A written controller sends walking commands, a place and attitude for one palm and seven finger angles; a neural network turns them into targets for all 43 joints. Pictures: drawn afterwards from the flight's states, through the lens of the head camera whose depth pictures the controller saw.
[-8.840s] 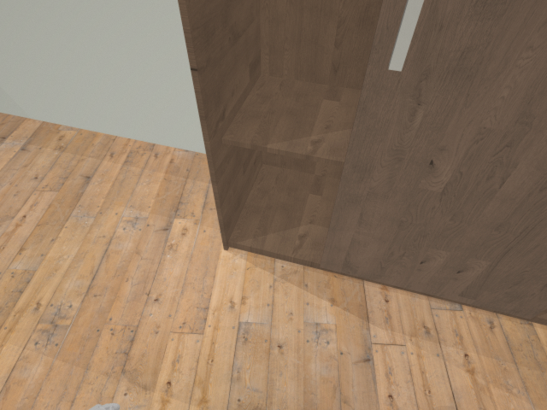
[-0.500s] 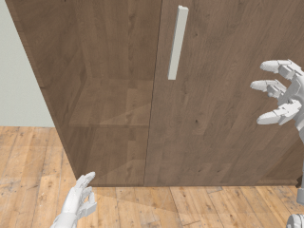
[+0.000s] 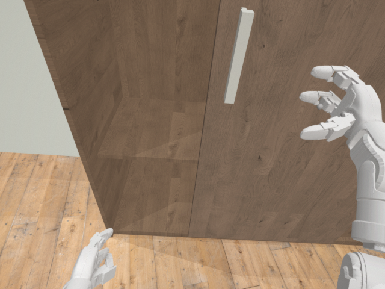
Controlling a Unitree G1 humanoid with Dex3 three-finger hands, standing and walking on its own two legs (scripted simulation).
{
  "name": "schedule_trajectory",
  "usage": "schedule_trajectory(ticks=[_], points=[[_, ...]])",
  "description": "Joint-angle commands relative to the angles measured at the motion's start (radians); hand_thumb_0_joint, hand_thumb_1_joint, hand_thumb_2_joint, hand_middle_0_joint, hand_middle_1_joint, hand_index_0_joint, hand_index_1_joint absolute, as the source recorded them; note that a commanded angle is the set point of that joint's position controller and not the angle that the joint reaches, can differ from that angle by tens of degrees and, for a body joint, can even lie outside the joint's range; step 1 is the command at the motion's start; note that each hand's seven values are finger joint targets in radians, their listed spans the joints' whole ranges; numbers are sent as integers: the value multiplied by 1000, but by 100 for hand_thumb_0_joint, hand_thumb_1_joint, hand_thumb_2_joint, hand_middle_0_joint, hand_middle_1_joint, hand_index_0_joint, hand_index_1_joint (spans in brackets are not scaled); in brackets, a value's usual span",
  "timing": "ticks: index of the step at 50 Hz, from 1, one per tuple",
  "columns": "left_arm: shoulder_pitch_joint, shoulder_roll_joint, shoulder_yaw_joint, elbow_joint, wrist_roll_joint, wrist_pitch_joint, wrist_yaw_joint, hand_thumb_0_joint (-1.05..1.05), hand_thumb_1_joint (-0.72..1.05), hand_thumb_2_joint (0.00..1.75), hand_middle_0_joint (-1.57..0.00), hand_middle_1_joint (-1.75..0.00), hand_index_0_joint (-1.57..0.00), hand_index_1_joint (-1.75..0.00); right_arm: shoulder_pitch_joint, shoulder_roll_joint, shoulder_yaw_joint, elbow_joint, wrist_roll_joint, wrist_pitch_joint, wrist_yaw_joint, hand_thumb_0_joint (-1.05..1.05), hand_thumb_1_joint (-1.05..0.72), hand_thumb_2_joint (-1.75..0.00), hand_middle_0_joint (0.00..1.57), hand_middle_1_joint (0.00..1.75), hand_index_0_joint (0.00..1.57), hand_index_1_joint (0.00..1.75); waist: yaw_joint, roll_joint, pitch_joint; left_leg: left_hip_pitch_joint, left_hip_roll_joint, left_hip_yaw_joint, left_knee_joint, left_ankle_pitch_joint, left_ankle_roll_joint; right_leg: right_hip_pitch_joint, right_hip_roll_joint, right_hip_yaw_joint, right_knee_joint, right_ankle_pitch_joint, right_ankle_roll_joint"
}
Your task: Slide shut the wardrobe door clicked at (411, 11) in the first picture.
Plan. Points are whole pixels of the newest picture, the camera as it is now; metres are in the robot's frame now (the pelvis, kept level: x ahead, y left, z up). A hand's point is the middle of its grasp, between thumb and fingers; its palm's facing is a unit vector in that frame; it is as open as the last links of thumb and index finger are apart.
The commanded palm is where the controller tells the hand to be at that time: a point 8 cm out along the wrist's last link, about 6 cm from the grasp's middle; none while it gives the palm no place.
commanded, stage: move the hooked fingers beside the handle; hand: right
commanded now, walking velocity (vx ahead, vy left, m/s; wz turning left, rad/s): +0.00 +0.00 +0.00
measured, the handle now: (235, 58) +0.56 -0.08 +0.26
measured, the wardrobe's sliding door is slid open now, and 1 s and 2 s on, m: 0.40 0.40 0.40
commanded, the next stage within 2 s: feel for the door with the fingertips in 1.64 s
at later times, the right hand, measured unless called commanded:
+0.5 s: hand (283, 88) +0.43 -0.16 +0.26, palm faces +0.03 +1.00 -0.02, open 14.0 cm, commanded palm +0.41 -0.21 +0.25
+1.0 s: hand (267, 75) +0.48 -0.14 +0.26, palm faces +0.04 +1.00 +0.01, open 14.0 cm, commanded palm +0.46 -0.20 +0.25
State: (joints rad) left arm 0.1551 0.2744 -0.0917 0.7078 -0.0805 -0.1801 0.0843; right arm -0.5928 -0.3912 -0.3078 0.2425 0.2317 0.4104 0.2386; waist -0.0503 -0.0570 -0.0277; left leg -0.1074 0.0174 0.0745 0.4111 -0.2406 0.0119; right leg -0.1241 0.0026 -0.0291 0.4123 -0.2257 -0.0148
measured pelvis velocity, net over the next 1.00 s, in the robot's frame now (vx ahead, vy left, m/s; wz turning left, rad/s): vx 0.01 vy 0.00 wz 0.05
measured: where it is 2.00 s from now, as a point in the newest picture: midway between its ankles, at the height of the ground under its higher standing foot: outside the picture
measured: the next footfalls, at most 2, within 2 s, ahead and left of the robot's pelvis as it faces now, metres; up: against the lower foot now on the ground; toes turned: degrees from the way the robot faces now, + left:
none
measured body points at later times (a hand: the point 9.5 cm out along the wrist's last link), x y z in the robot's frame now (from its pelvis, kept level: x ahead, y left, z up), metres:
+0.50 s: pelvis +0.00 +0.00 +0.00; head -0.02 +0.02 +0.45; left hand +0.15 +0.24 -0.10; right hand +0.42 -0.21 +0.26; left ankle -0.01 +0.11 -0.74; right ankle +0.00 -0.11 -0.74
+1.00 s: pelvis +0.01 +0.00 +0.00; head +0.00 +0.01 +0.45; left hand +0.07 +0.26 -0.12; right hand +0.47 -0.20 +0.26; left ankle -0.01 +0.11 -0.74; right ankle +0.00 -0.11 -0.74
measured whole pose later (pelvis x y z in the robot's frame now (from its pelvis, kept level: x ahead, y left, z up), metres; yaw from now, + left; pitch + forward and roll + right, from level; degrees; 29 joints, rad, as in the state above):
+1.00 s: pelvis +0.01 +0.00 +0.00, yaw +3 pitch +2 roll +0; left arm 0.35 0.27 -0.03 0.77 -0.05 -0.16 0.05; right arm -1.03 -0.38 -0.31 0.93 0.10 0.15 0.09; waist 0.06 -0.04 -0.05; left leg -0.22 0.00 0.03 0.40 -0.22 0.01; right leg -0.23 -0.02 -0.07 0.42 -0.23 -0.02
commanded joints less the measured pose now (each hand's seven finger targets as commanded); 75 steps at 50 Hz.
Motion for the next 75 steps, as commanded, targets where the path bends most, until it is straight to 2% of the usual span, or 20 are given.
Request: schedule_trajectory(ticks=[1,7,10,13,18,24,27,34,37,38,40,43,47,49,54,56,63,64,69,75], points=[[-160,108,44,-164,-3,-46,8,0,90,90,-20,-30,-20,-30,-467,-231,-62,-121,1,-50,-27,0,50,-30,30,120,30,120,3,60,-223,-8,-3,-39,-54,248,18,89,-4,49,-37,212,-20],[-134,105,48,-159,0,-38,11,0,90,90,-20,-30,-20,-30,-600,-247,-56,-73,-18,-88,-52,0,50,-30,30,120,30,120,19,51,-262,5,-3,-49,-57,263,19,99,-4,43,-34,218,-22],[-130,96,47,-166,1,-42,5,0,90,90,-20,-30,-20,-30,-654,-187,-3,-103,-25,-117,-56,0,50,-30,30,120,30,120,27,-9,-294,13,-3,-51,-49,311,24,132,-4,40,-29,266,-19],[-109,105,53,-152,4,-33,5,0,90,90,-20,-30,-20,-30,-599,-223,-47,-2,-24,-112,-60,0,50,-30,30,120,30,120,16,73,-278,22,-8,-50,-55,325,20,98,-5,35,-27,265,-23],[-81,108,59,-133,-2,-22,5,0,90,90,-20,-30,-20,-30,-709,-163,22,87,-47,-115,-85,0,50,-30,30,120,30,120,44,45,-226,-38,-9,-48,-65,245,23,79,-10,37,-39,207,-21],[-37,106,71,-123,9,-33,0,0,90,90,-20,-30,-20,-30,-821,-160,12,94,-58,-183,-121,0,50,-30,30,120,30,120,51,39,-339,-1,-11,-54,-45,318,24,123,-12,38,-23,278,-22],[-11,107,73,-104,9,-27,-3,0,90,90,-20,-30,-20,-30,-835,-126,34,201,-69,-187,-136,0,50,-30,30,120,30,120,60,62,-288,-23,-12,-52,-46,307,22,83,-13,32,-28,254,-23],[50,117,84,-93,17,-10,-6,0,90,90,-20,-30,-20,-30,-907,-233,-40,326,-108,-231,-164,0,50,-30,30,120,30,120,63,109,-298,7,-10,-68,-49,325,16,21,-11,12,-31,229,-35],[73,110,90,-93,16,-18,-11,0,90,90,-20,-30,-20,-30,-967,-178,8,318,-116,-272,-158,0,50,-30,30,120,30,120,79,46,-338,-7,-13,-68,-41,358,20,67,-13,11,-18,267,-32],[85,116,92,-83,17,-18,-11,0,90,90,-20,-30,-20,-30,-978,-174,16,354,-112,-278,-155,0,50,-30,30,120,30,120,86,68,-321,-15,-16,-66,-45,352,20,57,-14,14,-15,263,-33],[112,123,97,-72,21,-20,-9,0,90,90,-20,-30,-20,-30,-973,-220,-35,406,-109,-287,-153,0,50,-30,30,120,30,120,84,97,-336,0,-17,-71,-43,362,17,39,-13,10,-16,252,-35],[142,127,99,-55,22,-22,-14,0,90,90,-20,-30,-20,-30,-998,-192,1,484,-124,-297,-154,0,50,-30,30,120,30,120,103,82,-289,-45,-16,-66,-48,331,17,20,-14,11,-13,227,-35],[161,128,106,-67,25,-25,-21,0,90,90,-20,-30,-20,-30,-975,-219,-31,465,-130,-333,-149,0,50,-30,30,120,30,120,90,55,-348,-13,-18,-70,-34,369,20,32,-14,4,-11,262,-33],[169,134,110,-69,25,-23,-24,0,90,90,-20,-30,-20,-30,-948,-246,-57,462,-126,-345,-145,0,50,-30,30,120,30,120,85,90,-359,5,-20,-70,-31,381,19,25,-17,3,-12,267,-35],[165,135,112,-71,21,-24,-25,0,90,90,-20,-30,-20,-30,-950,-229,-38,431,-122,-348,-136,0,50,-30,30,120,30,120,91,63,-313,-31,-24,-65,-40,339,21,28,-22,6,-17,246,-34],[158,131,114,-79,21,-31,-27,0,90,90,-20,-30,-20,-30,-971,-197,-15,364,-118,-352,-138,0,50,-30,30,120,30,120,90,5,-351,-36,-25,-65,-36,342,24,69,-23,11,-13,272,-29],[152,136,107,-56,23,-33,-29,0,90,90,-20,-30,-20,-30,-981,-177,6,432,-114,-316,-163,0,50,-30,30,120,30,120,97,59,-282,-83,-26,-56,-45,275,22,33,-24,25,-16,220,-27],[154,129,102,-52,25,-32,-26,0,90,90,-20,-30,-20,-30,-1001,-141,27,438,-119,-317,-167,0,50,-30,30,120,30,120,114,54,-263,-99,-27,-57,-43,267,19,35,-26,23,-19,205,-28],[160,126,104,-60,31,-33,-29,0,90,90,-20,-30,-20,-30,-1024,-148,11,414,-124,-344,-182,0,50,-30,30,120,30,120,104,59,-361,-70,-25,-57,-19,320,21,78,-28,30,-2,272,-22],[161,123,101,-58,30,-20,-32,0,90,90,-20,-30,-20,-30,-1011,-149,9,475,-134,-345,-184,0,50,-30,30,120,30,120,105,58,-309,-72,-22,-61,-22,322,20,33,-25,21,-4,248,-24]])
